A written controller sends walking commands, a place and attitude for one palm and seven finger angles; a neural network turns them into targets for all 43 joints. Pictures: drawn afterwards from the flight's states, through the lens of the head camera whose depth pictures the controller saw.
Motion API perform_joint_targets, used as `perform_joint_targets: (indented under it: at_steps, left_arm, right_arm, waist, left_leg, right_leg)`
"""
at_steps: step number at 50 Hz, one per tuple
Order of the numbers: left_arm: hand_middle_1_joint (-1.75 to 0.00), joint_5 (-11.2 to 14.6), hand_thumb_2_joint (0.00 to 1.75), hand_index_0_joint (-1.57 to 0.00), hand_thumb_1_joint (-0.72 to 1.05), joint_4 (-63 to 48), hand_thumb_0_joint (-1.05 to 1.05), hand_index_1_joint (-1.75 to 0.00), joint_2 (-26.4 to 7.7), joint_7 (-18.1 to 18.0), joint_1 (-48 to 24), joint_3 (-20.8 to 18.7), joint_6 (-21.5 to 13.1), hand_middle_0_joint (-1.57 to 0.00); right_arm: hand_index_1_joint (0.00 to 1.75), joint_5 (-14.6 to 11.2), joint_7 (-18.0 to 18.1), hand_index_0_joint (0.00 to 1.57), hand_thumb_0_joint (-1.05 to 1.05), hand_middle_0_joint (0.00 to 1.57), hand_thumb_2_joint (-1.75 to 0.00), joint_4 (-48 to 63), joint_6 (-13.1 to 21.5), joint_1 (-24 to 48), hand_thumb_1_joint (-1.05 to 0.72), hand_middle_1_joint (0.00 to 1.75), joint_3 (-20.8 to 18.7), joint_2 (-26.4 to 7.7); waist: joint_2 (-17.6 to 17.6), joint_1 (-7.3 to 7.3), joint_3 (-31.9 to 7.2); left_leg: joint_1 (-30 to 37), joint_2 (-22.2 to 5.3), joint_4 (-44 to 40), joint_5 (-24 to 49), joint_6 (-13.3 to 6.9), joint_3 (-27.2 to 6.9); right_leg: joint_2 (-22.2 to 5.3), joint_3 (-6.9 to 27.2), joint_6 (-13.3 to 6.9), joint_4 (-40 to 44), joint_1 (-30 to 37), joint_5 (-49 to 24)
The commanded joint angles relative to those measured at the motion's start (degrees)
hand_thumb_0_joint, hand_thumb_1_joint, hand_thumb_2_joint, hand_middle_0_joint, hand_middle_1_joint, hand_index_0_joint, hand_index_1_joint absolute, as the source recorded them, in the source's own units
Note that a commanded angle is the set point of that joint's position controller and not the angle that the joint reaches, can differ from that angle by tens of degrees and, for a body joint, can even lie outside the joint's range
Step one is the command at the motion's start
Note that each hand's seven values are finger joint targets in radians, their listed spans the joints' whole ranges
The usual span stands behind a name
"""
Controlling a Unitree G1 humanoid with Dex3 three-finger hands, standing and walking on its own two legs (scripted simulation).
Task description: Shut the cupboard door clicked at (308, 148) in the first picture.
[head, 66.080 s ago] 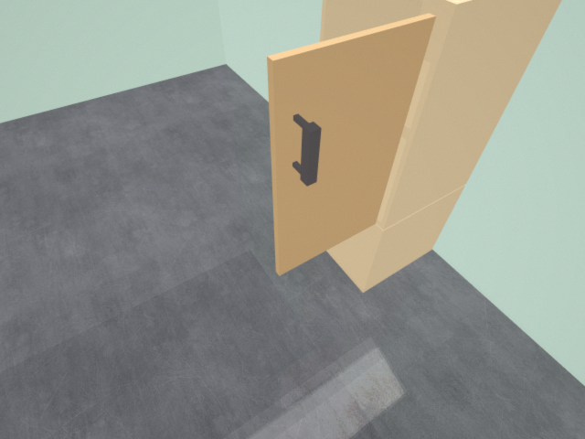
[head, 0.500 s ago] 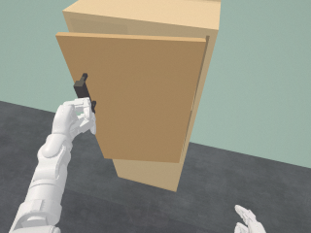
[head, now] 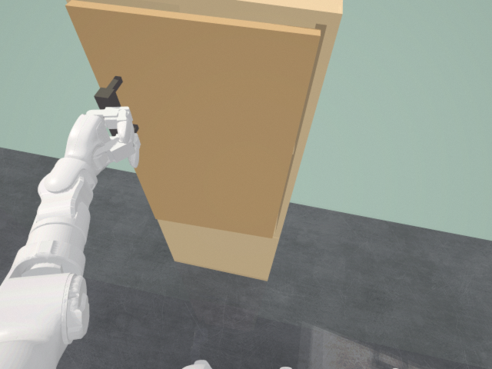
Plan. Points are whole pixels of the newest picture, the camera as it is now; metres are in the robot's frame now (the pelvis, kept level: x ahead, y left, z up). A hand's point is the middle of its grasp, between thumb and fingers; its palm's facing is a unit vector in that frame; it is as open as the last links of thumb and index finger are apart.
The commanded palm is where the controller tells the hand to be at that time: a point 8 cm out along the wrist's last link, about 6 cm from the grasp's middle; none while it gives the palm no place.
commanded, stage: push the door shut along its arc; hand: left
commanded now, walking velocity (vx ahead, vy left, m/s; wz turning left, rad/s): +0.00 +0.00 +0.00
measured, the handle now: (121, 114) +0.52 +0.21 +0.11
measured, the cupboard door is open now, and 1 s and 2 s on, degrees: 2 0 0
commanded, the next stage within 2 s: pull the fist back off the door in 0.42 s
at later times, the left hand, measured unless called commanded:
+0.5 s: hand (135, 140) +0.45 +0.18 +0.12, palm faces -0.23 -0.97 -0.02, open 3.3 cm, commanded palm +0.49 +0.19 +0.12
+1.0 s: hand (156, 140) +0.46 +0.14 +0.11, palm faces -0.04 -1.00 -0.01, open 3.2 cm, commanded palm +0.42 +0.19 +0.12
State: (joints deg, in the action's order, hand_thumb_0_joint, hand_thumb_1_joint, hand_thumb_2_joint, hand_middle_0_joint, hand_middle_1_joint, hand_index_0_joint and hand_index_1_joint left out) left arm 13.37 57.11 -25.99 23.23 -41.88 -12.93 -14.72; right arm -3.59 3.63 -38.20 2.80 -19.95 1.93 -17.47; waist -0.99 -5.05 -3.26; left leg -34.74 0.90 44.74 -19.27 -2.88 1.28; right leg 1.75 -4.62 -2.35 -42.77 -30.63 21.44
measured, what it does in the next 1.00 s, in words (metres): stands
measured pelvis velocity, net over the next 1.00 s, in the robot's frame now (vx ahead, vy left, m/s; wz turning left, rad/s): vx -0.03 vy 0.00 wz -0.01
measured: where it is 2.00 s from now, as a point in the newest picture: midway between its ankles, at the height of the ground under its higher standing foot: outside the picture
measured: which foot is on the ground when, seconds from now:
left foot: down 0.00-1.00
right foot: down 0.00-1.00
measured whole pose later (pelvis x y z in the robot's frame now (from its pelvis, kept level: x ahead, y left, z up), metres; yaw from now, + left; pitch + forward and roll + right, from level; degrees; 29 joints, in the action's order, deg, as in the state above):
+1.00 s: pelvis -0.03 +0.00 -0.01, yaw +0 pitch +12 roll -2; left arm 9.7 64.5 -22.5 9.3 -50.8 -12.5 -16.9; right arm -2.1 0.7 -39.4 6.3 -23.2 2.0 -16.4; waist -1.4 -7.1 -4.3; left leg -42.6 0.4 49.0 -18.4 -2.7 1.2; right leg 2.0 -4.8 -2.7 -47.4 -38.7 20.7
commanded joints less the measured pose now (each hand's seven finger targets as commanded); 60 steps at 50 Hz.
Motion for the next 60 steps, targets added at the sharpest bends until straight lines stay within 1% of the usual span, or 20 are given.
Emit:
perform_joint_targets:
  at_steps: [1,2,5,9,10,16,21,22,26,27,29,32,34,35,42,46,51,53,56,60]
  left_arm:
    - [-1.5,0.2,0.9,-1.3,0.9,-9.5,0.0,-1.5,-10.7,0.9,-32.9,-1.5,-4.1,-1.3]
    - [-1.5,-0.1,0.9,-1.3,0.9,-9.4,0.0,-1.5,-8.6,1.0,-34.5,0.6,-4.2,-1.3]
    - [-1.5,-0.8,0.9,-1.3,0.9,-7.8,0.0,-1.5,-10.6,1.2,-36.4,-1.0,-4.7,-1.3]
    - [-1.5,-1.1,0.9,-1.3,0.9,-5.3,0.0,-1.5,-10.0,1.8,-40.7,0.3,-4.3,-1.3]
    - [-1.5,-0.9,0.9,-1.3,0.9,-5.4,0.0,-1.5,-7.8,2.1,-42.9,2.5,-4.1,-1.3]
    - [-1.5,-0.6,0.9,-1.3,0.9,-4.2,0.0,-1.5,-5.0,2.5,-49.2,5.4,-4.2,-1.3]
    - [-1.5,0.0,0.9,-1.3,0.9,-4.0,0.0,-1.5,-4.5,3.4,-52.4,6.6,-4.1,-1.3]
    - [-1.5,0.0,0.9,-1.3,0.9,-4.6,0.0,-1.5,-2.0,3.4,-53.1,8.6,-3.8,-1.3]
    - [-1.5,0.5,0.9,-1.3,0.9,-4.3,0.0,-1.5,-3.5,3.3,-53.9,7.4,-3.2,-1.3]
    - [-1.5,4.4,0.9,-1.3,0.9,-3.8,0.0,-1.5,-4.0,-6.7,-54.8,-2.3,-2.0,-1.3]
    - [-1.5,1.5,0.9,-1.3,0.9,-4.7,0.0,-1.5,0.6,-15.6,-52.5,0.8,-1.4,-1.3]
    - [-1.5,-3.4,0.9,-1.3,0.9,-2.5,0.0,-1.5,-1.4,-20.4,-50.2,1.5,-2.1,-1.3]
    - [-1.5,-6.3,0.9,-1.3,0.9,-1.2,0.0,-1.5,-4.0,-20.0,-50.9,2.1,-3.2,-1.3]
    - [-1.5,-6.9,0.9,-1.3,0.9,-2.1,0.0,-1.5,-2.4,-19.2,-51.9,4.3,-4.0,-1.3]
    - [-1.5,-5.9,0.9,-1.3,0.9,-1.5,0.0,-1.5,-4.0,-14.6,-46.9,3.2,-5.9,-1.3]
    - [-1.5,-3.5,0.9,-1.3,0.9,-4.1,0.0,-1.5,-2.3,-12.8,-38.9,2.0,-5.9,-1.3]
    - [-1.5,-2.8,0.9,-1.3,0.9,-11.1,0.0,-1.5,-10.9,-14.7,-27.2,-7.3,-6.2,-1.3]
    - [-1.5,-3.9,0.9,-1.3,0.9,-16.5,0.0,-1.5,-8.7,-15.3,-21.9,-6.0,-6.6,-1.3]
    - [-1.5,-3.1,0.9,-1.3,0.9,-23.4,0.0,-1.5,-10.1,-15.6,-11.3,-8.4,-6.1,-1.3]
    - [-1.5,-1.2,0.9,-1.3,0.9,-32.7,0.0,-1.5,-5.8,-13.9,-1.9,-6.1,-4.0,-1.3]
  right_arm:
    - [0.3,0.5,0.5,0.2,0.0,0.2,-0.9,5.0,2.6,-2.6,-0.9,0.3,-3.4,-9.4]
    - [0.3,0.6,0.3,0.2,0.0,0.2,-0.9,4.8,2.7,-2.5,-0.9,0.3,-3.3,-9.0]
    - [0.3,0.8,0.1,0.2,0.0,0.2,-0.9,4.2,2.6,-3.9,-0.9,0.3,-3.6,-9.5]
    - [0.3,0.7,0.3,0.2,0.0,0.2,-0.9,3.1,2.6,-4.7,-0.9,0.3,-3.6,-9.6]
    - [0.3,0.7,0.2,0.2,0.0,0.2,-0.9,3.1,2.8,-4.6,-0.9,0.3,-3.4,-9.5]
    - [0.3,0.8,0.7,0.2,0.0,0.2,-0.9,1.5,4.6,-5.1,-0.9,0.3,-3.1,-10.1]
    - [0.3,0.8,1.1,0.2,0.0,0.2,-0.9,0.3,6.6,-5.1,-0.9,0.3,-2.8,-10.8]
    - [0.3,0.9,1.2,0.2,0.0,0.2,-0.9,0.1,7.0,-4.6,-0.9,0.3,-2.7,-10.5]
    - [0.3,0.7,1.5,0.2,0.0,0.2,-0.9,-0.4,8.4,-5.2,-0.9,0.3,-2.5,-11.2]
    - [0.3,1.0,1.5,0.2,0.0,0.2,-0.9,0.2,8.3,-4.5,-0.9,0.3,-2.8,-9.1]
    - [0.3,1.7,0.2,0.2,0.0,0.2,-0.9,0.7,8.7,-5.8,-0.9,0.3,-2.9,-8.7]
    - [0.3,2.4,-1.2,0.2,0.0,0.2,-0.9,0.6,7.9,-7.3,-0.9,0.3,-3.2,-9.1]
    - [0.3,2.5,-1.8,0.2,0.0,0.2,-0.9,0.7,7.3,-7.4,-0.9,0.3,-3.1,-9.3]
    - [0.3,2.4,-2.1,0.2,0.0,0.2,-0.9,1.2,7.3,-7.1,-0.9,0.3,-3.1,-9.3]
    - [0.3,2.0,-2.4,0.2,0.0,0.2,-0.9,3.1,6.9,-6.1,-0.9,0.3,-3.3,-9.2]
    - [0.3,1.6,-2.3,0.2,0.0,0.2,-0.9,4.5,6.4,-5.9,-0.9,0.3,-3.7,-8.6]
    - [0.3,1.4,-2.2,0.2,0.0,0.2,-0.9,7.0,4.7,-5.0,-0.9,0.3,-3.7,-7.8]
    - [0.3,1.3,-2.7,0.2,0.0,0.2,-0.9,8.5,4.0,-3.9,-0.9,0.3,-3.8,-6.8]
    - [0.3,1.1,-2.7,0.2,0.0,0.2,-0.9,10.5,3.0,-2.8,-0.9,0.3,-4.1,-6.6]
    - [0.3,0.5,-2.7,0.2,0.0,0.2,-0.9,12.3,2.5,0.2,-0.9,0.3,-4.2,-5.6]
  waist:
    - [-2.0,-3.47,-19.1]
    - [-4.2,-4.11,-19.9]
    - [-3.3,-4.35,-22.0]
    - [-2.2,-6.06,-19.3]
    - [-3.2,-6.98,-18.5]
    - [-5.3,-8.49,-18.9]
    - [-5.6,-9.15,-20.4]
    - [-7.3,-9.34,-20.6]
    - [-6.1,-9.46,-21.2]
    - [-5.4,-6.04,-20.0]
    - [-4.7,-7.23,-20.2]
    - [-0.7,-8.35,-20.0]
    - [-2.8,-8.29,-18.1]
    - [-3.9,-8.95,-18.1]
    - [-4.6,-7.19,-19.0]
    - [-4.1,-4.45,-21.6]
    - [-0.3,0.7,-24.0]
    - [-2.1,1.45,-24.1]
    - [0.5,3.37,-24.1]
    - [0.8,3.59,-20.4]
  left_leg:
    - [17.2,-1.1,-4.6,9.2,0.4,-6.3]
    - [18.2,-1.1,-4.3,9.9,0.5,-6.1]
    - [18.6,-1.4,-3.7,10.8,0.6,-6.6]
    - [17.0,-1.5,-3.3,8.1,0.3,-6.9]
    - [17.0,-1.5,-3.6,6.1,0.4,-7.1]
    - [18.9,-1.9,-3.5,1.8,0.5,-9.3]
    - [18.6,-2.1,-3.3,-1.9,0.6,-10.3]
    - [19.5,-2.3,-3.2,-2.7,0.8,-10.4]
    - [18.3,-2.3,-3.4,-4.8,0.7,-11.0]
    - [13.9,-2.7,-4.8,-8.2,1.7,-11.6]
    - [14.5,-2.7,-6.5,-11.2,2.1,-12.2]
    - [12.1,-2.0,-5.5,-9.8,1.3,-10.4]
    - [10.9,-1.7,-5.5,-11.5,1.4,-10.1]
    - [11.8,-1.7,-5.5,-11.6,1.3,-10.1]
    - [10.6,-1.4,-4.5,-10.4,1.0,-9.1]
    - [12.6,-1.7,-4.5,-5.5,1.2,-8.4]
    - [8.7,-1.1,-4.1,2.8,0.5,-4.4]
    - [10.3,-1.0,-4.3,6.4,0.4,-3.3]
    - [10.3,-0.7,-4.7,11.3,0.0,-1.6]
    - [12.0,-0.5,-5.9,13.3,-0.3,-0.3]
  right_leg:
    - [-0.1,4.2,0.4,6.0,-3.7,-9.6]
    - [-0.2,4.1,0.5,5.7,-4.5,-10.2]
    - [0.0,4.1,0.5,5.1,-5.5,-10.5]
    - [0.1,3.9,0.7,5.5,-8.0,-8.1]
    - [0.1,3.8,0.8,5.6,-10.0,-6.2]
    - [0.0,3.1,0.3,4.3,-15.5,-2.6]
    - [-0.3,2.8,0.3,3.4,-17.6,-0.5]
    - [-0.2,2.7,0.3,3.2,-18.8,0.1]
    - [-0.4,2.7,0.3,2.8,-19.3,0.9]
    - [-0.4,2.8,0.7,3.2,-17.8,1.7]
    - [-0.3,2.3,1.3,2.9,-17.1,2.3]
    - [-0.2,2.8,1.7,3.7,-14.9,2.5]
    - [-0.2,3.2,1.2,3.8,-15.2,3.6]
    - [-0.3,3.3,1.2,3.8,-15.9,3.6]
    - [-0.2,4.2,0.7,4.0,-13.2,3.5]
    - [0.2,3.6,0.4,3.8,-9.6,0.9]
    - [0.4,5.1,0.9,4.9,2.3,-4.4]
    - [0.5,4.9,1.0,4.4,3.8,-9.3]
    - [0.6,5.7,1.3,5.0,9.8,-16.4]
    - [0.2,6.3,2.1,6.8,11.9,-22.5]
